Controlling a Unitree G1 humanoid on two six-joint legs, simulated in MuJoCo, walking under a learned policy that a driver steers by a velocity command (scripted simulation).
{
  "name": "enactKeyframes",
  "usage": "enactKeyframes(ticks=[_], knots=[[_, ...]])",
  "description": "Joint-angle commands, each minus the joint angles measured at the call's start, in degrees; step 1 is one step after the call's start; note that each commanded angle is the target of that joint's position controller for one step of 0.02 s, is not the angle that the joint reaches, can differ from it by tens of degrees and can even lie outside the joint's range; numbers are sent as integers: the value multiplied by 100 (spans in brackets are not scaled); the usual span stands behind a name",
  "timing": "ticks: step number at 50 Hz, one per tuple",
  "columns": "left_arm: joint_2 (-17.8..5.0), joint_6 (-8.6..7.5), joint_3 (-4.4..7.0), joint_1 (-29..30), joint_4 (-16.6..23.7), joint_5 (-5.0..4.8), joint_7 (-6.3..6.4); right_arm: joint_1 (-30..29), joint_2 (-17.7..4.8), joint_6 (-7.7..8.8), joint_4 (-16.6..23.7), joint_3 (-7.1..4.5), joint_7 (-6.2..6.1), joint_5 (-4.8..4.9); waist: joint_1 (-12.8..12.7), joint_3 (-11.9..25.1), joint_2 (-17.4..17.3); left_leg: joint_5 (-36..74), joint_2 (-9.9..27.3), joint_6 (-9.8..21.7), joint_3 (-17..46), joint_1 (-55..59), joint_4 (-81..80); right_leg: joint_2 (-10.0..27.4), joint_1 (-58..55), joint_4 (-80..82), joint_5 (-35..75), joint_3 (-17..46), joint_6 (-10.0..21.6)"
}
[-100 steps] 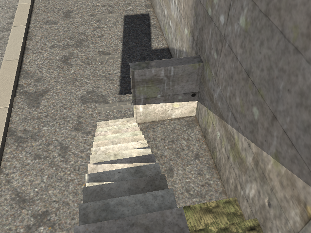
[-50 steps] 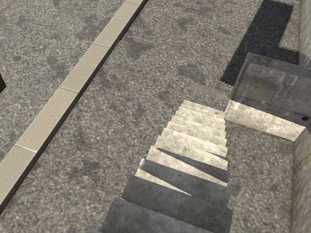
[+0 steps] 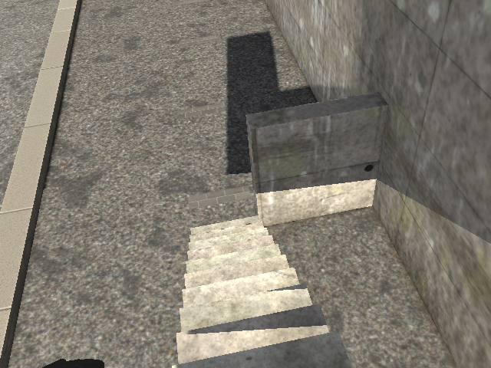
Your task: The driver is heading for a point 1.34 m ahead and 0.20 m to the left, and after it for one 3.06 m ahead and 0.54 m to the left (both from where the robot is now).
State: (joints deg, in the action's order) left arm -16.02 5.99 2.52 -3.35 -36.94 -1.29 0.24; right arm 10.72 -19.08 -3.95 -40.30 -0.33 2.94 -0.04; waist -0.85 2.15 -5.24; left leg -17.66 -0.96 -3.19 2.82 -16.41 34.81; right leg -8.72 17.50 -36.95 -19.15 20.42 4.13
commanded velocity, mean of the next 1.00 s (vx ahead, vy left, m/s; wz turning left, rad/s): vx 0.00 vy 0.00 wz -0.07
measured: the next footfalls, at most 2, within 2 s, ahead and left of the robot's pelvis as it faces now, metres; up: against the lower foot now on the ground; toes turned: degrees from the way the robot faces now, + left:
right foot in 0.24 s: +0.09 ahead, -0.12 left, +0.00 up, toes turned +9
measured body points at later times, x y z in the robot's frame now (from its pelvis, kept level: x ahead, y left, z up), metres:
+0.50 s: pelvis +0.06 +0.03 +0.02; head +0.06 +0.03 +0.47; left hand +0.17 +0.29 -0.10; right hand +0.17 -0.21 -0.10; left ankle +0.02 +0.12 -0.72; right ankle +0.05 -0.12 -0.72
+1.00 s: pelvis +0.07 +0.01 +0.02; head +0.08 +0.02 +0.47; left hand +0.20 +0.27 -0.10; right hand +0.17 -0.24 -0.11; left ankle +0.02 +0.12 -0.72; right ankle +0.05 -0.12 -0.72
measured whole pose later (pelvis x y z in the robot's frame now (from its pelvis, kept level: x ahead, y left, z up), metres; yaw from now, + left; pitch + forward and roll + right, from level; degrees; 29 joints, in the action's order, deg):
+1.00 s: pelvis +0.07 +0.01 +0.02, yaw +1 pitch +0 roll -1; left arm -14.2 2.9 -1.4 -8.3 -47.9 -0.4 3.0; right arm 10.2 -14.8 -0.1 -53.7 2.7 2.2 0.2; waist 0.2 -0.4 -0.1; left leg -13.8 -2.0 1.4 4.3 -3.2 17.4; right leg -2.6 5.2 -16.5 -10.9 9.0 -0.4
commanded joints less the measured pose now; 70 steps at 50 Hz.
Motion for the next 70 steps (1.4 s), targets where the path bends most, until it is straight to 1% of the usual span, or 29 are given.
enactKeyframes(ticks=[1,2,3,4,5,6,7,8,10,11,12,13,14,15,16,17,19,23,24,29,32,36,39,40,47,49,52,56,70], knots=[[535,-45,-262,-430,652,-5,119,733,-149,191,185,281,400,325,-497,392,-147,1464,2091,512,2541,1725,-317,-358,2165,-2327,-2964,-287,341],[-105,43,-45,-866,302,-185,16,1166,-459,264,-172,27,541,368,-346,-263,-831,9,2107,677,4349,1046,-1871,-244,2689,-1733,-2317,186,-14],[-616,106,88,-409,145,-298,57,990,-364,380,-309,2,564,278,-204,-1258,-607,-1557,1817,513,4276,622,-2246,-71,3280,-1744,-1458,43,-30],[-648,131,98,-258,132,-151,55,552,-137,455,-309,67,517,208,-337,-1405,-435,-2142,1632,321,3785,295,-2264,171,3030,-1340,-812,-72,-83],[-465,155,-11,-319,42,92,38,217,175,503,-187,187,452,87,-432,-1065,-477,-2534,1353,188,3113,41,-2410,512,2046,-502,-295,-339,-158],[-261,102,-62,-287,-64,300,-54,-153,51,541,-121,196,333,-17,-530,-669,-654,-2308,1090,165,2420,-563,-2581,590,446,32,517,-810,-266],[-198,-4,-85,-720,-506,268,-98,-415,-429,573,-127,75,231,-242,-566,-129,-1048,-1725,816,319,1658,-1768,-2766,373,-1730,-707,1521,-1204,-587],[-89,-102,-134,-847,-654,233,-151,-656,-209,609,-122,165,153,-224,-689,-60,-1160,-1355,618,420,1120,-2041,-2751,219,-2228,-1308,1653,-1465,-771],[103,-202,-285,-677,-648,203,-98,-692,133,659,-112,329,86,-24,-471,-458,-639,-98,606,717,771,-1396,-2496,412,-1676,-862,1449,-1464,-731],[-44,-217,-265,-267,-392,308,-54,124,366,623,-329,441,94,238,-219,-810,-419,311,738,775,901,131,-2105,640,-502,1348,656,-1060,-344],[-62,-232,-296,-206,-487,364,-4,655,95,597,-477,367,71,248,113,-724,-374,833,884,695,1331,658,-2279,706,-764,1677,986,-801,-219],[-212,-302,-258,-454,-573,296,54,880,9,620,-609,331,-22,210,94,-622,-433,991,972,639,1531,1093,-2250,927,-825,2008,1241,-532,-164],[-363,-361,-234,-569,-709,178,149,1062,-122,679,-676,223,-88,261,305,-591,16,1102,954,600,1556,1308,-2290,1095,-921,2109,1480,-450,-188],[-448,-398,-217,-498,-695,26,236,962,-72,714,-691,217,-109,260,371,-448,179,1655,877,613,1424,1518,-2139,1156,-997,2176,1698,-455,-216],[-475,-416,-194,-331,-709,-78,291,839,65,721,-681,212,-125,242,488,-479,540,2116,733,553,921,1632,-1986,1156,-825,2102,1935,-453,-248],[-339,-463,-192,-404,-724,-64,325,679,9,742,-648,205,-128,199,336,-220,373,2415,716,614,721,1706,-1869,1157,-946,2173,2047,-481,-332],[-280,-482,-214,-581,-834,-32,363,619,48,690,-665,206,-89,145,302,-13,424,2567,694,579,542,1677,-1810,1199,-1200,2145,2186,-546,-308],[-336,-393,-206,-685,-912,18,402,386,1,588,-670,201,-21,150,159,-54,456,2728,771,624,547,1457,-1878,1290,-1410,2140,2163,-577,-316],[-350,-402,-211,-637,-932,26,403,333,-24,599,-676,199,-30,165,145,-95,597,3003,874,596,637,1454,-1837,1342,-1392,2108,2328,-571,-339],[-520,-416,-213,-490,-882,49,434,89,-187,579,-701,167,-61,114,103,20,457,3246,877,553,651,1539,-1763,1418,-1402,1989,2568,-649,-322],[-484,-379,-248,-363,-767,90,334,-69,-241,518,-748,136,-40,59,18,93,571,2787,854,531,651,1389,-1776,1510,-1488,1944,2730,-641,-313],[-518,-340,-257,-318,-699,101,273,-115,-216,484,-814,135,6,51,40,68,513,2642,867,530,658,1289,-1767,1518,-1477,1899,2720,-629,-229],[-517,-360,-264,-231,-638,96,255,-155,-238,473,-861,137,-13,56,66,111,485,2566,878,517,667,1301,-1757,1529,-1463,1905,2751,-621,-202],[-465,-354,-276,-238,-669,97,264,-94,-180,449,-922,164,-24,25,88,140,413,2477,843,499,638,1348,-1733,1547,-1440,1908,2759,-623,-180],[-474,-384,-256,-304,-739,89,261,-77,-250,432,-1070,167,-78,35,117,36,477,2173,869,459,677,1274,-1807,1542,-1419,1994,2666,-624,-154],[-509,-378,-226,-225,-727,97,310,-161,-223,448,-1084,174,-100,15,93,30,424,2266,850,396,660,1207,-1853,1523,-1463,1999,2617,-630,-156],[-447,-437,-222,-328,-807,69,329,-133,-242,435,-1149,145,-143,58,75,105,457,2130,825,388,659,1237,-1877,1525,-1506,2041,2607,-624,-165],[-467,-505,-195,-391,-915,60,340,-98,-254,396,-1212,103,-183,34,102,10,530,2012,840,380,669,1223,-1939,1531,-1437,2081,2585,-648,-171],[-471,-552,-142,-482,-1198,74,366,-92,-179,352,-1387,5,-148,6,115,-15,481,1598,831,334,655,1147,-2062,1524,-1397,2137,2324,-638,-113]])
